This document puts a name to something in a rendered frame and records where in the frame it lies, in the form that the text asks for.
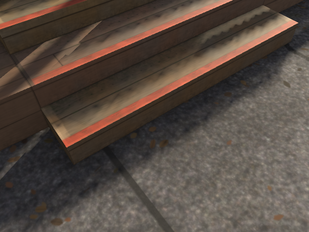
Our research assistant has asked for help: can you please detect stairs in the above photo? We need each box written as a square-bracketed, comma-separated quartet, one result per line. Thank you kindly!
[0, 0, 298, 165]

